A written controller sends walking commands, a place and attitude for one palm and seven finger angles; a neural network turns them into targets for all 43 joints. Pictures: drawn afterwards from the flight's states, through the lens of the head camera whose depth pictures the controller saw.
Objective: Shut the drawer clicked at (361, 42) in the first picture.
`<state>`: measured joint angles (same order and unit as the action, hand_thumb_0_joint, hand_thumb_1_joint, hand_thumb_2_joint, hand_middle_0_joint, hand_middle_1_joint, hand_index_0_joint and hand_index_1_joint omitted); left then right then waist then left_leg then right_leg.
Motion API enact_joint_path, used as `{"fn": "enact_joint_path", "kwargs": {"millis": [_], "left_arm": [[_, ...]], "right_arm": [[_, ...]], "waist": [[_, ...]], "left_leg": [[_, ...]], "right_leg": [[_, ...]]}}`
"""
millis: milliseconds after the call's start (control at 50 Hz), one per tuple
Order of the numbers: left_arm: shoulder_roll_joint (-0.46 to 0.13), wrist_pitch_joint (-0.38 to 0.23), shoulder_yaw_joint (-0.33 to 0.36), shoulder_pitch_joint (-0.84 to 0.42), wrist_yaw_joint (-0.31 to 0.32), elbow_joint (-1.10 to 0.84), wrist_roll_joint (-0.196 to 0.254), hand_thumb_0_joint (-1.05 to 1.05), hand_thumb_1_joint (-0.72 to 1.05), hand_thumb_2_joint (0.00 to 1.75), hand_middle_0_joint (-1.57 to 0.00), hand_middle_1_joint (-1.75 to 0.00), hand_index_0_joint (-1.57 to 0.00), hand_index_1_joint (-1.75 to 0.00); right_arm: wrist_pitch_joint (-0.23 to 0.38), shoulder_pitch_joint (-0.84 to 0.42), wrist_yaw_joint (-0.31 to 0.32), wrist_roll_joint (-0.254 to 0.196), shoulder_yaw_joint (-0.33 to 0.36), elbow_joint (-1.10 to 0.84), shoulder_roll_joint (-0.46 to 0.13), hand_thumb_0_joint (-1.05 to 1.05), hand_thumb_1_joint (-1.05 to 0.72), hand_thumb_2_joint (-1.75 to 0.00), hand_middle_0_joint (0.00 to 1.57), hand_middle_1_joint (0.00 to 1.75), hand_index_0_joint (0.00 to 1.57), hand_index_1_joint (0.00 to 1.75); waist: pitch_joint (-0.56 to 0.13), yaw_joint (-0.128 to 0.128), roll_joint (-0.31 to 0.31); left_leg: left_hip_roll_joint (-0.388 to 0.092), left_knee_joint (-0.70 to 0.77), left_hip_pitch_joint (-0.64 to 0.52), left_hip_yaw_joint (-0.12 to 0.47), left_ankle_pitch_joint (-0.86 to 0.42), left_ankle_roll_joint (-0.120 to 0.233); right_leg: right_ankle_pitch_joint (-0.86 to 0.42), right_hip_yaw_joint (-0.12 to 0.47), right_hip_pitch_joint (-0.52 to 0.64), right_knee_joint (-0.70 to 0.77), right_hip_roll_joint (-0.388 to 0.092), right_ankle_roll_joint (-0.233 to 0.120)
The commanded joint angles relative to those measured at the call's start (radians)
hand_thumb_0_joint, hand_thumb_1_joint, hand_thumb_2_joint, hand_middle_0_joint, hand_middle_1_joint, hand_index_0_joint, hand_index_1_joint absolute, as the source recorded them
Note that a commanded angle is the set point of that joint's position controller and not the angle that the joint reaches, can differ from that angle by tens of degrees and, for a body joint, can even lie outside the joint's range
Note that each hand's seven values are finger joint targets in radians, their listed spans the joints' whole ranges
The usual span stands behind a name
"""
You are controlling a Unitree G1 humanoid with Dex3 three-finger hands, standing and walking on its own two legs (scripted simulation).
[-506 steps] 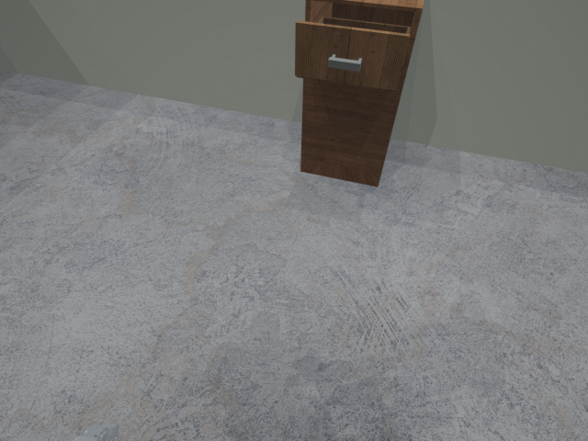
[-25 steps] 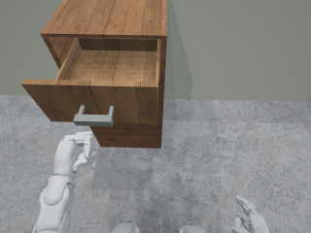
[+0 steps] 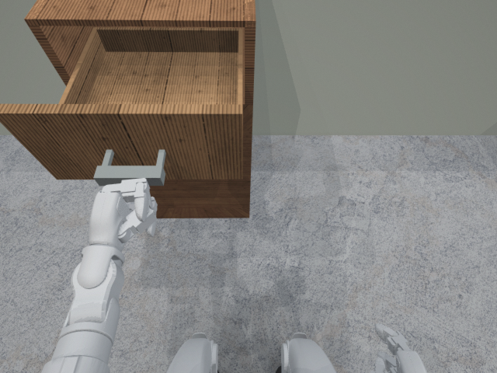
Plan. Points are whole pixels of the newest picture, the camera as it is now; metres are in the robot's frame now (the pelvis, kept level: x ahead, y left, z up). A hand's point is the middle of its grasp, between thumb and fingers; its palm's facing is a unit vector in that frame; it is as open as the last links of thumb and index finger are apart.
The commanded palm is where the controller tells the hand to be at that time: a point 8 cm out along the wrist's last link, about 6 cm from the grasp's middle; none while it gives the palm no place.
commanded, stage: bring the fist close to the handle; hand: left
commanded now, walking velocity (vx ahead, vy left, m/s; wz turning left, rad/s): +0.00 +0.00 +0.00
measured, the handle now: (133, 165) +0.44 +0.20 +0.04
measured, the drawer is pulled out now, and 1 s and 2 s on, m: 0.22 0.19 0.05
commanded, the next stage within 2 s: push the drawer shut in 0.22 s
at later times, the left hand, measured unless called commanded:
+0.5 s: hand (147, 210) +0.36 +0.17 +0.04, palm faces +0.00 -1.00 -0.03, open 3.3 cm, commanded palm +0.34 +0.22 +0.04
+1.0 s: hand (149, 192) +0.39 +0.17 +0.04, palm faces +0.00 -1.00 -0.04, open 2.8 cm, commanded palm +0.39 +0.22 +0.04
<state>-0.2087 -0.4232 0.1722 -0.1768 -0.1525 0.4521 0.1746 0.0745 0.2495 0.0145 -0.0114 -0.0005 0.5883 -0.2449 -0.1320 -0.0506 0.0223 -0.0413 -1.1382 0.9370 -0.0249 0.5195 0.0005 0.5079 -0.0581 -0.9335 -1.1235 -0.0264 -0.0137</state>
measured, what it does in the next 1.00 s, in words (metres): stands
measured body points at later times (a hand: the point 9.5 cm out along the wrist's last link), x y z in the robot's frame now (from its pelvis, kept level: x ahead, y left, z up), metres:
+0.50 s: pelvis +0.00 +0.00 +0.00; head +0.09 +0.00 +0.44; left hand +0.35 +0.22 +0.04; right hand +0.15 -0.25 -0.11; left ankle +0.01 +0.12 -0.65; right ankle +0.02 -0.11 -0.65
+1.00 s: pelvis -0.02 +0.00 -0.01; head +0.08 +0.01 +0.43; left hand +0.38 +0.22 +0.04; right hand +0.09 -0.25 -0.12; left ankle +0.01 +0.12 -0.65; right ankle +0.02 -0.11 -0.65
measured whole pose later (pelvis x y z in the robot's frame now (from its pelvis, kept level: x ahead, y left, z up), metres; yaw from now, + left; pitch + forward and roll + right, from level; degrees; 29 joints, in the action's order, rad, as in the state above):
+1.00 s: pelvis -0.02 +0.00 -0.01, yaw +1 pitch +18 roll -2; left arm -0.27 -0.47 0.19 -0.51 -0.16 0.81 0.15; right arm 0.06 0.25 0.04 -0.01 -0.02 0.66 -0.25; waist -0.12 -0.07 0.02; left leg -0.03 -1.17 1.01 0.01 0.49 0.00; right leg 0.48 -0.09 -0.98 -1.14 -0.03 -0.02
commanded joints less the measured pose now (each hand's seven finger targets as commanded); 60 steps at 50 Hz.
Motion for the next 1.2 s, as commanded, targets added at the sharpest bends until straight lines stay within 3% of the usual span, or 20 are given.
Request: {"fn": "enact_joint_path", "kwargs": {"millis": [0,20,100,160,220,300,360,400,500,520,560,620,660,760,940,1000,1040,1080,1140,1180], "left_arm": [[-0.149,-0.062,0.06,-0.184,-0.001,-0.218,0.021,0.0,0.9,0.9,-1.4,-1.6,-1.4,-1.6],[-0.124,-0.059,0.034,-0.19,-0.002,-0.214,0.02,0.0,0.9,0.9,-1.4,-1.6,-1.4,-1.6],[-0.129,-0.064,0.043,-0.143,0.001,-0.234,0.02,0.0,0.9,0.9,-1.4,-1.6,-1.4,-1.6],[-0.122,-0.066,0.027,-0.157,0.0,-0.233,0.018,0.0,0.9,0.9,-1.4,-1.6,-1.4,-1.6],[-0.124,-0.075,0.043,-0.111,0.001,-0.25,0.022,0.0,0.9,0.9,-1.4,-1.6,-1.4,-1.6],[-0.128,-0.077,0.038,-0.163,-0.004,-0.225,0.019,0.0,0.9,0.9,-1.4,-1.6,-1.4,-1.6],[-0.161,-0.088,0.052,-0.267,-0.006,-0.239,0.017,0.0,0.9,0.9,-1.4,-1.6,-1.4,-1.6],[-0.141,-0.089,0.035,-0.281,-0.012,-0.229,0.016,0.0,0.9,0.9,-1.4,-1.6,-1.4,-1.6],[-0.116,-0.063,0.002,-0.339,-0.019,-0.174,0.015,0.0,0.9,0.9,-1.4,-1.6,-1.4,-1.6],[-0.128,-0.055,0.024,-0.331,-0.016,-0.149,0.016,0.0,0.9,0.9,-1.4,-1.6,-1.4,-1.6],[-0.144,-0.051,0.028,-0.384,-0.01,-0.126,0.013,0.0,0.9,0.9,-1.4,-1.6,-1.4,-1.6],[-0.139,-0.064,0.021,-0.479,-0.001,-0.124,0.007,0.0,0.9,0.9,-1.4,-1.6,-1.4,-1.6],[-0.158,-0.072,0.031,-0.524,0.006,-0.093,0.0,0.0,0.9,0.9,-1.4,-1.6,-1.4,-1.6],[-0.194,-0.1,0.029,-0.697,0.003,-0.046,-0.012,0.0,0.9,0.9,-1.4,-1.6,-1.4,-1.6],[-0.206,-0.116,0.036,-0.884,0.01,0.122,-0.016,0.0,0.9,0.9,-1.4,-1.6,-1.4,-1.6],[-0.253,-0.126,0.073,-0.942,0.013,0.202,-0.022,0.0,0.9,0.9,-1.4,-1.6,-1.4,-1.6],[-0.273,-0.137,0.089,-0.982,0.011,0.243,-0.025,0.0,0.9,0.9,-1.4,-1.6,-1.4,-1.6],[-0.275,-0.151,0.086,-1.019,0.008,0.256,-0.034,0.0,0.9,0.9,-1.4,-1.6,-1.4,-1.6],[-0.299,-0.153,0.106,-1.068,0.015,0.319,-0.04,0.0,0.9,0.9,-1.4,-1.6,-1.4,-1.6],[-0.293,-0.158,0.102,-1.072,0.01,0.349,-0.047,0.0,0.9,0.9,-1.4,-1.6,-1.4,-1.6]], "right_arm": [[0.038,0.021,0.01,-0.001,0.052,-0.127,-0.136,0.0,-0.9,-0.9,0.2,0.3,0.2,0.3],[0.037,0.022,0.009,-0.002,0.05,-0.129,-0.135,0.0,-0.9,-0.9,0.2,0.3,0.2,0.3],[0.033,0.023,0.006,-0.001,0.052,-0.136,-0.134,0.0,-0.9,-0.9,0.2,0.3,0.2,0.3],[0.03,0.022,0.005,0.0,0.052,-0.134,-0.136,0.0,-0.9,-0.9,0.2,0.3,0.2,0.3],[0.029,0.017,0.003,0.0,0.054,-0.139,-0.131,0.0,-0.9,-0.9,0.2,0.3,0.2,0.3],[0.025,0.01,0.008,-0.001,0.051,-0.133,-0.132,0.0,-0.9,-0.9,0.2,0.3,0.2,0.3],[0.028,0.009,0.016,0.0,0.05,-0.124,-0.137,0.0,-0.9,-0.9,0.2,0.3,0.2,0.3],[0.03,0.01,0.016,0.0,0.049,-0.118,-0.133,0.0,-0.9,-0.9,0.2,0.3,0.2,0.3],[0.028,0.021,0.013,-0.002,0.047,-0.108,-0.138,0.0,-0.9,-0.9,0.2,0.3,0.2,0.3],[0.025,0.027,0.012,-0.002,0.049,-0.106,-0.139,0.0,-0.9,-0.9,0.2,0.3,0.2,0.3],[0.02,0.031,0.015,-0.002,0.045,-0.104,-0.145,0.0,-0.9,-0.9,0.2,0.3,0.2,0.3],[0.021,0.03,0.017,-0.003,0.046,-0.09,-0.14,0.0,-0.9,-0.9,0.2,0.3,0.2,0.3],[0.021,0.037,0.022,-0.001,0.045,-0.078,-0.145,0.0,-0.9,-0.9,0.2,0.3,0.2,0.3],[0.022,0.042,0.031,-0.003,0.039,-0.055,-0.148,0.0,-0.9,-0.9,0.2,0.3,0.2,0.3],[0.02,0.065,0.032,0.0,0.033,-0.024,-0.156,0.0,-0.9,-0.9,0.2,0.3,0.2,0.3],[0.014,0.081,0.032,0.005,0.029,-0.016,-0.163,0.0,-0.9,-0.9,0.2,0.3,0.2,0.3],[0.012,0.086,0.03,0.008,0.027,-0.014,-0.165,0.0,-0.9,-0.9,0.2,0.3,0.2,0.3],[0.009,0.098,0.028,0.011,0.029,-0.015,-0.169,0.0,-0.9,-0.9,0.2,0.3,0.2,0.3],[0.003,0.118,0.023,0.017,0.03,-0.003,-0.178,0.0,-0.9,-0.9,0.2,0.3,0.2,0.3],[0.0,0.125,0.019,0.018,0.03,-0.009,-0.177,0.0,-0.9,-0.9,0.2,0.3,0.2,0.3]], "waist": [[-0.374,0.01,-0.012],[-0.354,-0.001,-0.021],[-0.362,0.014,-0.016],[-0.336,0.0,-0.023],[-0.349,0.014,-0.017],[-0.311,-0.006,-0.027],[-0.336,-0.014,0.008],[-0.36,-0.013,0.031],[-0.37,-0.025,0.021],[-0.367,-0.016,0.012],[-0.344,-0.032,-0.019],[-0.356,-0.039,0.009],[-0.35,-0.055,-0.018],[-0.364,-0.071,0.042],[-0.376,-0.092,0.051],[-0.372,-0.099,0.02],[-0.361,-0.099,0.023],[-0.412,-0.101,0.057],[-0.396,-0.116,0.037],[-0.402,-0.113,0.064]], "left_leg": [[0.035,0.154,-0.189,0.027,-0.31,0.016],[0.035,0.157,-0.187,0.028,-0.306,0.016],[0.036,0.164,-0.195,0.027,-0.32,0.016],[0.036,0.158,-0.189,0.029,-0.32,0.019],[0.037,0.161,-0.197,0.025,-0.324,0.015],[0.037,0.147,-0.167,0.024,-0.28,0.019],[0.037,0.14,-0.18,0.032,-0.277,0.019],[0.036,0.139,-0.212,0.035,-0.308,0.015],[0.032,0.14,-0.231,0.045,-0.319,0.014],[0.034,0.141,-0.22,0.041,-0.318,0.012],[0.033,0.139,-0.192,0.048,-0.294,0.016],[0.035,0.139,-0.206,0.048,-0.262,0.014],[0.034,0.131,-0.192,0.052,-0.243,0.019],[0.035,0.134,-0.201,0.061,-0.178,0.018],[0.04,0.147,-0.196,0.071,-0.102,0.017],[0.041,0.139,-0.156,0.07,-0.076,0.021],[0.044,0.137,-0.127,0.066,-0.053,0.023],[0.044,0.135,-0.166,0.074,-0.072,0.022],[0.042,0.128,-0.14,0.075,-0.062,0.024],[0.042,0.13,-0.147,0.076,-0.064,0.023]], "right_leg": [[-0.335,0.04,0.269,0.156,0.03,-0.004],[-0.332,0.035,0.261,0.159,0.029,-0.002],[-0.344,0.033,0.279,0.16,0.028,-0.005],[-0.346,0.031,0.261,0.159,0.03,-0.005],[-0.354,0.033,0.278,0.16,0.028,-0.005],[-0.313,0.04,0.246,0.165,0.028,-0.002],[-0.299,0.041,0.228,0.154,0.03,-0.006],[-0.324,0.036,0.223,0.147,0.029,-0.008],[-0.32,0.026,0.199,0.145,0.033,-0.007],[-0.323,0.027,0.212,0.149,0.032,-0.007],[-0.304,0.026,0.199,0.149,0.034,-0.005],[-0.265,0.03,0.181,0.157,0.03,-0.005],[-0.243,0.031,0.166,0.16,0.033,-0.004],[-0.164,0.036,0.122,0.163,0.033,-0.008],[-0.096,0.033,0.082,0.176,0.035,-0.008],[-0.075,0.039,0.083,0.175,0.036,-0.006],[-0.052,0.046,0.086,0.178,0.035,-0.007],[-0.068,0.039,0.065,0.162,0.038,-0.01],[-0.061,0.039,0.049,0.162,0.039,-0.008],[-0.062,0.036,0.034,0.155,0.041,-0.01]]}}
